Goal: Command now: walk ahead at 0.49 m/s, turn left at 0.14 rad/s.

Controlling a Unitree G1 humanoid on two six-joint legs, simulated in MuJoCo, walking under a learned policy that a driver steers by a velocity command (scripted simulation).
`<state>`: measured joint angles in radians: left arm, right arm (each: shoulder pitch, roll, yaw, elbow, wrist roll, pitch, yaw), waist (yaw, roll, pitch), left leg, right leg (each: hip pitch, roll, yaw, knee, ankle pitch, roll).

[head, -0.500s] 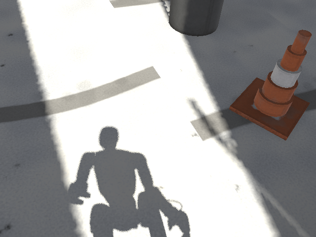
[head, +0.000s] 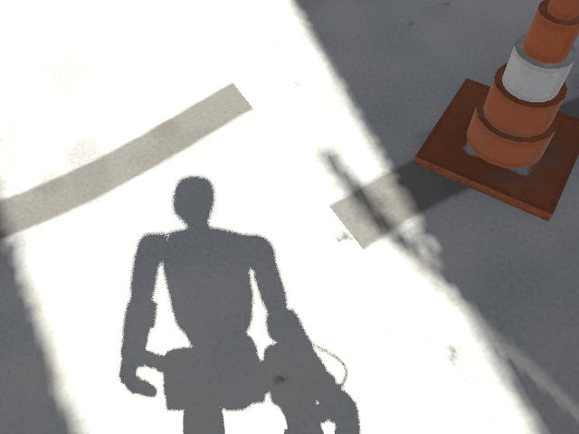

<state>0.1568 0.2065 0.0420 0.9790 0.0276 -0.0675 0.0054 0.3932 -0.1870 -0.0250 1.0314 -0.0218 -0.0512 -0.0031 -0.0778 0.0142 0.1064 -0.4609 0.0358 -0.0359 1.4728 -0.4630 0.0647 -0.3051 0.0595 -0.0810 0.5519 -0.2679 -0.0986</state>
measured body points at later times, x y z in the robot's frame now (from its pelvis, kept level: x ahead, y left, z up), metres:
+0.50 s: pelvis +0.27 +0.06 +0.01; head +0.31 +0.09 +0.45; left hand +0.33 +0.33 -0.13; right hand +0.41 -0.18 -0.12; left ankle +0.31 +0.11 -0.73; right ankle +0.31 -0.09 -0.64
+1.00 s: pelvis +0.41 +0.05 +0.01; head +0.45 +0.04 +0.46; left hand +0.39 +0.35 -0.08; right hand +0.64 -0.15 -0.13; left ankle +0.30 +0.11 -0.65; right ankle +0.49 -0.01 -0.73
